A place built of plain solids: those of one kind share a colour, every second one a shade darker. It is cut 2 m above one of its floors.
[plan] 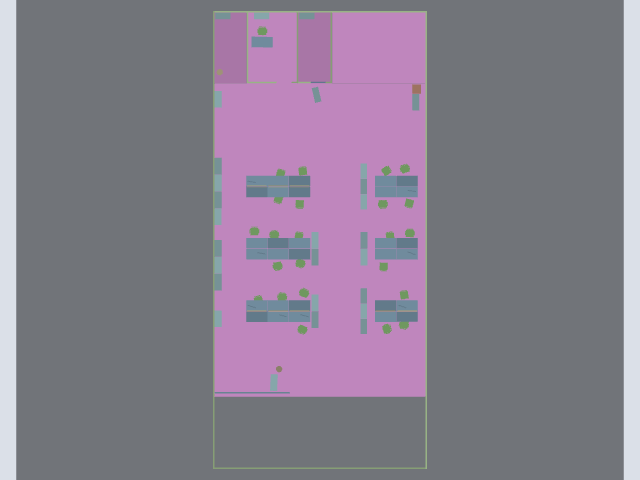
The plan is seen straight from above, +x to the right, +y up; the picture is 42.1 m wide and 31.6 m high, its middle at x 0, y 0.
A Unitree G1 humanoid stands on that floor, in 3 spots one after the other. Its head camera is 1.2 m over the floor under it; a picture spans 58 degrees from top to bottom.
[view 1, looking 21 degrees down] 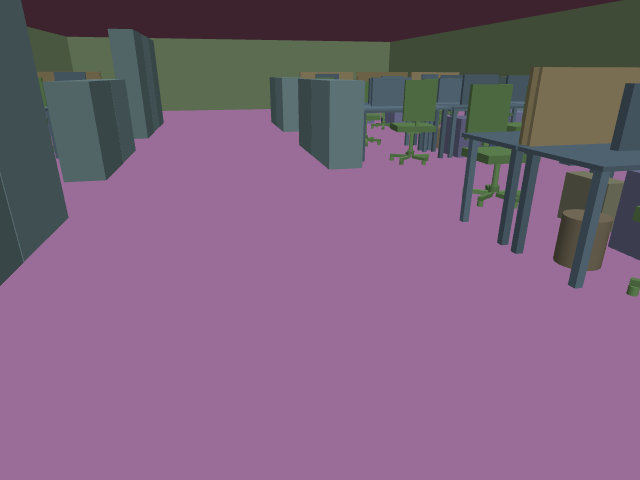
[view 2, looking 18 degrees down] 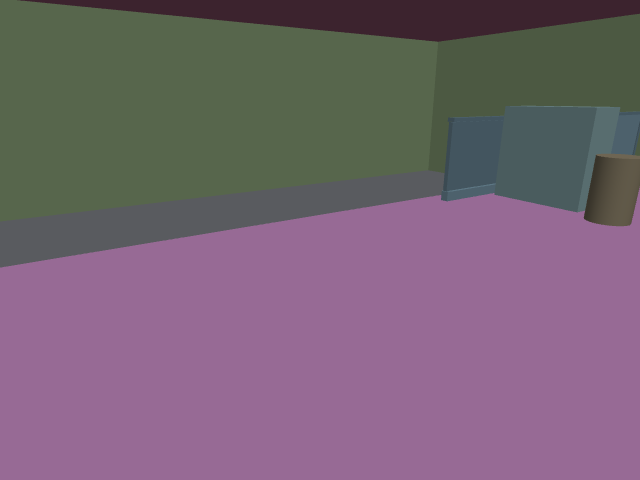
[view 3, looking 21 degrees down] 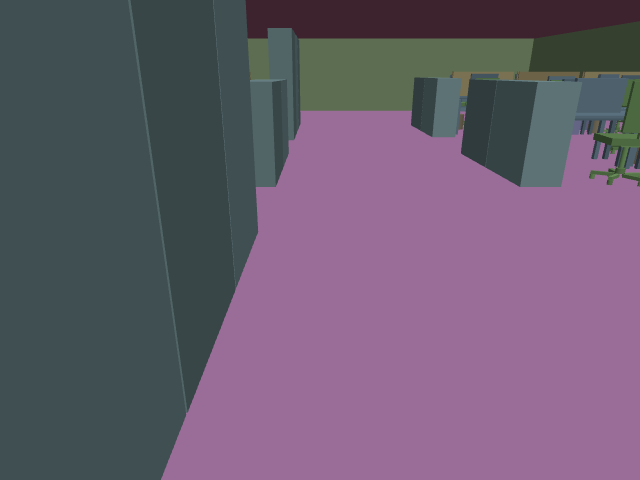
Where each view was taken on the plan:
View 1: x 1.31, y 6.10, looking -103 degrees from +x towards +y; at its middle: floor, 3.35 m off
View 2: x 2.17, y -6.48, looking -123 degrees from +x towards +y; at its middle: floor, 3.88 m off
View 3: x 2.17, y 5.32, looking -90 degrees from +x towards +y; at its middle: floor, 3.35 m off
